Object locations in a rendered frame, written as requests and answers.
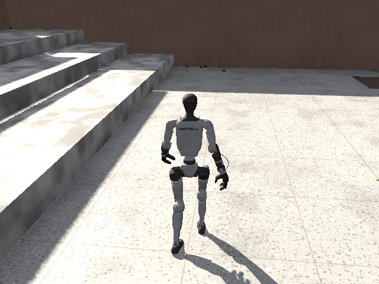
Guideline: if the robot right forearm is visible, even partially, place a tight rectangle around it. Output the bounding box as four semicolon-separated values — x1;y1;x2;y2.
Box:
212;144;226;175

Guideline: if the humanoid robot torso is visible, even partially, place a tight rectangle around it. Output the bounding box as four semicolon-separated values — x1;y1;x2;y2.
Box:
176;116;203;178

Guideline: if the robot left hand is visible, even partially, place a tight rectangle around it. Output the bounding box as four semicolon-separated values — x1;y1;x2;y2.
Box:
162;154;175;164

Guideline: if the robot left foot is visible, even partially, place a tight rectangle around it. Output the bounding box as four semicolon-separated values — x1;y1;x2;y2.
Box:
171;239;184;254

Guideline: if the robot right hand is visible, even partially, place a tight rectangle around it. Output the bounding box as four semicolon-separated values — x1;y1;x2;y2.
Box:
215;173;229;190

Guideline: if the robot left forearm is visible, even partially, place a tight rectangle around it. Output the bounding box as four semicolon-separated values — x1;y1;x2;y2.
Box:
161;142;169;157

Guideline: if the right robot upper arm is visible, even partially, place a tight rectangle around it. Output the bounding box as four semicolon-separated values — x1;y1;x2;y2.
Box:
202;119;217;153

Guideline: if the left robot upper arm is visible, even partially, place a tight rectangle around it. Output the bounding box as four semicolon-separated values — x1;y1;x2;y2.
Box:
162;118;178;149

